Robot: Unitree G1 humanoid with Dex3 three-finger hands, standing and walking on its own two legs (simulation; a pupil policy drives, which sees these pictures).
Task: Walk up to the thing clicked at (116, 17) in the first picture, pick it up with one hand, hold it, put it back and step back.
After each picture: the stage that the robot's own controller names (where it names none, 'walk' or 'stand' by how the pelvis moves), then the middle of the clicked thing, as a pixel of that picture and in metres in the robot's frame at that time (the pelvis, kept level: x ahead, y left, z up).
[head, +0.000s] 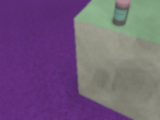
stand; (121, 12) +0.69 -0.17 +0.07
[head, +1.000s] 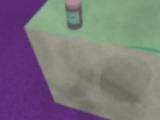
walk; (74, 14) +0.62 +0.08 +0.11
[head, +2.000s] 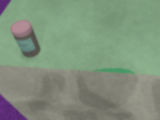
stand; (26, 39) +0.46 +0.21 +0.11
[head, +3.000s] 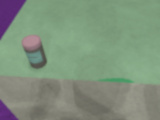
stand; (35, 52) +0.46 +0.20 +0.07
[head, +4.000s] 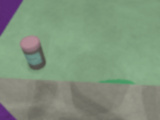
stand; (34, 53) +0.45 +0.19 +0.07
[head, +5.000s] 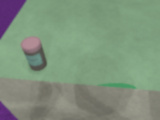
stand; (35, 54) +0.44 +0.19 +0.07
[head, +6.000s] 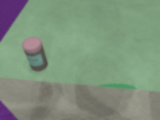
stand; (35, 54) +0.44 +0.19 +0.07
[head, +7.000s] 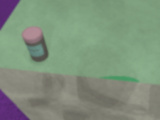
rise first; (36, 45) +0.46 +0.19 +0.07
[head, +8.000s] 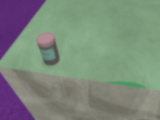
go down; (48, 49) +0.46 +0.18 +0.08
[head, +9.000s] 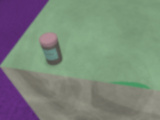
go down; (51, 49) +0.46 +0.18 +0.08
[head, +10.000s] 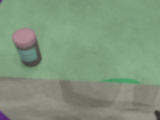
go down; (28, 48) +0.44 +0.16 +0.09
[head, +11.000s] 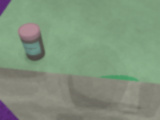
approach; (32, 42) +0.46 +0.17 +0.09
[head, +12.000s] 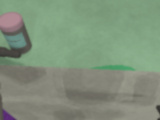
close in; (16, 34) +0.46 +0.18 +0.12
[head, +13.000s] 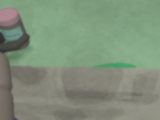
lift; (13, 30) +0.48 +0.19 +0.13
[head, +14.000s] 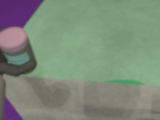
lift; (19, 52) +0.32 +0.18 +0.23
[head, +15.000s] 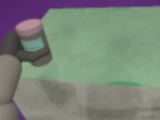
lift; (35, 43) +0.34 +0.15 +0.25
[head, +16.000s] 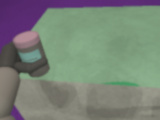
hold; (33, 54) +0.33 +0.16 +0.22
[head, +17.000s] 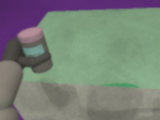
crouch; (36, 50) +0.34 +0.15 +0.23
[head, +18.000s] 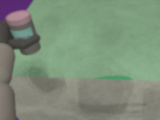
crouch; (24, 33) +0.42 +0.17 +0.22
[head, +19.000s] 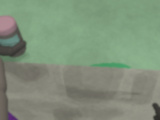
lower; (10, 37) +0.46 +0.20 +0.11
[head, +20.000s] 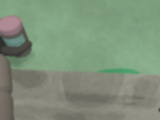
lower; (16, 37) +0.46 +0.19 +0.12
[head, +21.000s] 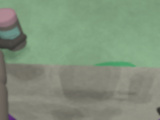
lower; (10, 30) +0.48 +0.20 +0.13
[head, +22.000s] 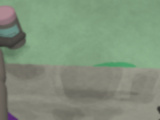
lower; (9, 28) +0.48 +0.20 +0.13
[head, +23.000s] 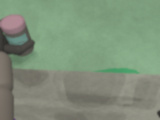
loosen; (18, 36) +0.46 +0.19 +0.12
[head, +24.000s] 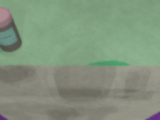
rise; (5, 31) +0.47 +0.19 +0.13
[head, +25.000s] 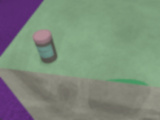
sink last; (45, 47) +0.47 +0.19 +0.10
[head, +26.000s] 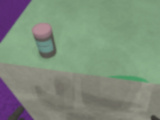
stand; (45, 41) +0.47 +0.17 +0.09
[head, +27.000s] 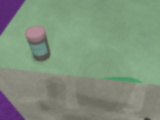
stand; (38, 44) +0.46 +0.18 +0.09
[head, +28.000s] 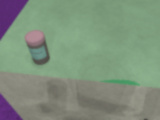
stand; (38, 48) +0.46 +0.19 +0.08
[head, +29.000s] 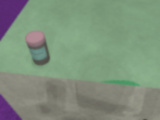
stand; (38, 48) +0.46 +0.18 +0.08
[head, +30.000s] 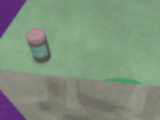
stand; (39, 46) +0.46 +0.18 +0.08
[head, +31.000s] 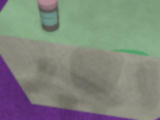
walk; (49, 13) +0.55 +0.13 +0.10
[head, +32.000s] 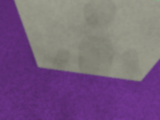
walk; out of the picture +0.89 +0.18 +0.09
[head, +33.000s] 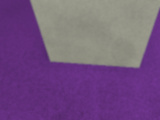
stand; out of the picture +1.21 +0.23 +0.09
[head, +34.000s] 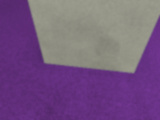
stand; out of the picture +1.16 +0.18 +0.08
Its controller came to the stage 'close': yes
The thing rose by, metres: 0.22
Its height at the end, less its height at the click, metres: +0.00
